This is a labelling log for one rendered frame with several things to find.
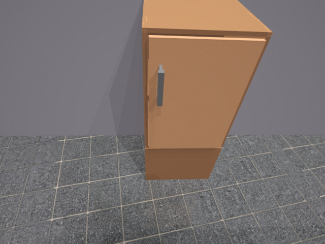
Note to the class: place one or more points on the handle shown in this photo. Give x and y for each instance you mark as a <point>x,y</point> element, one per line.
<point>160,86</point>

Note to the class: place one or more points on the cupboard door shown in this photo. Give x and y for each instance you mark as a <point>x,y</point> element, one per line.
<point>205,79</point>

